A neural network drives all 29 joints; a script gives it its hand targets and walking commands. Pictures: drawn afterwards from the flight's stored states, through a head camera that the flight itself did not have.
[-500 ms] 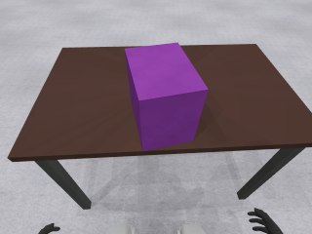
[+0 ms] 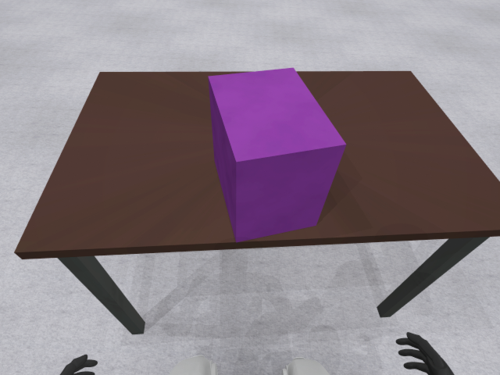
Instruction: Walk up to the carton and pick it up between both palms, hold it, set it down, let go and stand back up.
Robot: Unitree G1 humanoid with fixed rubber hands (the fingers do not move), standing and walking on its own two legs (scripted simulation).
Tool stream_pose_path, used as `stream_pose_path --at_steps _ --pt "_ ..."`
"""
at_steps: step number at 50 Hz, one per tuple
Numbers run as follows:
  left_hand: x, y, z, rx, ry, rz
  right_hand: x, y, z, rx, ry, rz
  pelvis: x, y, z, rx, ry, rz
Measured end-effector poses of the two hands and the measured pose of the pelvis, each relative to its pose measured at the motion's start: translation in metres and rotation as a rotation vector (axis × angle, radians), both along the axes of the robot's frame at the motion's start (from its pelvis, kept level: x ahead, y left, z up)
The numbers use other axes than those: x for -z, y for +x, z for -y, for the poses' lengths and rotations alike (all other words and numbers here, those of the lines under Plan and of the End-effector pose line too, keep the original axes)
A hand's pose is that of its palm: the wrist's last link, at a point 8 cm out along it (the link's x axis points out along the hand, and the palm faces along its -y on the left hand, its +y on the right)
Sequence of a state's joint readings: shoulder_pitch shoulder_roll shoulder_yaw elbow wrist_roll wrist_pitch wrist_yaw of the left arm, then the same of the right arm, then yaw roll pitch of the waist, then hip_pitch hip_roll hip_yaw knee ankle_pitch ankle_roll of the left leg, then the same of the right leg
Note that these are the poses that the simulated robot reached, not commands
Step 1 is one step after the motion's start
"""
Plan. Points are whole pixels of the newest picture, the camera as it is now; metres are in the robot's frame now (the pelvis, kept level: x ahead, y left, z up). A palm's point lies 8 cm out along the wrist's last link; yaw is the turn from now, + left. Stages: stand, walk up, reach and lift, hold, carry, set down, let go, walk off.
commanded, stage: walk up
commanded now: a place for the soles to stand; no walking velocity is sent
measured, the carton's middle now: (264, 154) +0.49 -0.03 +0.07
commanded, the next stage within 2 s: reach and lift in 1.88 s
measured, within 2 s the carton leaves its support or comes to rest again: neither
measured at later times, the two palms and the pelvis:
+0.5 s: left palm out of the picture +0.08 +0.31 -0.09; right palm out of the picture +0.13 -0.28 -0.07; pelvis +0.00 +0.02 +0.00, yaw -1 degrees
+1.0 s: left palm (58, 374) +0.15 +0.30 -0.07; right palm (432, 370) +0.15 -0.29 -0.07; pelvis +0.02 +0.00 +0.00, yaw +0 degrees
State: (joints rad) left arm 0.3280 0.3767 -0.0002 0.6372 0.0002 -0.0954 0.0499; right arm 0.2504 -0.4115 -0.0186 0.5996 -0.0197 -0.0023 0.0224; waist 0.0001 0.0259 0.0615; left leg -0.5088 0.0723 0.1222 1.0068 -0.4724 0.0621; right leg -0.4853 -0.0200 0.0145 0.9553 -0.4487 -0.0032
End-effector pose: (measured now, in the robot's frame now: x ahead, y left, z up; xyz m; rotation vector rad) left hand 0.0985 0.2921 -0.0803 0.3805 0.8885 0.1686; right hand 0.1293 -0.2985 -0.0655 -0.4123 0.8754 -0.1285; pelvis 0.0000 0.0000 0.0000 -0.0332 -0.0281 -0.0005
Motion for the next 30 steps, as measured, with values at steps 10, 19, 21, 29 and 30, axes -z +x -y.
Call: stream_pose_path --at_steps 10,19,21,29,30 --pt "0.001 0.01 -0.007 0.007 0.004 -0.01 0.0 -0.004 -0.006 0.008 0.0 0.005 0.001 -0.001 -0.008 0.013 0.001 -0.001" --pt "0.003 -0.028 -0.006 -0.016 0.025 -0.077 0.005 -0.001 -0.002 0.018 0.011 -0.012 0.001 0.002 -0.003 0.014 0.009 0.003" --pt "0.007 -0.032 -0.011 -0.021 0.022 -0.095 0.007 -0.001 -0.007 0.014 0.012 -0.009 0.003 0.003 -0.008 0.014 0.005 0.001" --pt "0.0 0.01 -0.016 0.003 0.031 -0.02 0.011 -0.001 -0.014 0.01 0.023 -0.007 0.004 0.008 -0.014 0.016 0.019 -0.001" --pt "-0.001 0.015 -0.014 0.008 0.033 -0.005 0.011 0.0 -0.012 0.009 0.025 -0.006 0.004 0.009 -0.012 0.016 0.022 -0.001"
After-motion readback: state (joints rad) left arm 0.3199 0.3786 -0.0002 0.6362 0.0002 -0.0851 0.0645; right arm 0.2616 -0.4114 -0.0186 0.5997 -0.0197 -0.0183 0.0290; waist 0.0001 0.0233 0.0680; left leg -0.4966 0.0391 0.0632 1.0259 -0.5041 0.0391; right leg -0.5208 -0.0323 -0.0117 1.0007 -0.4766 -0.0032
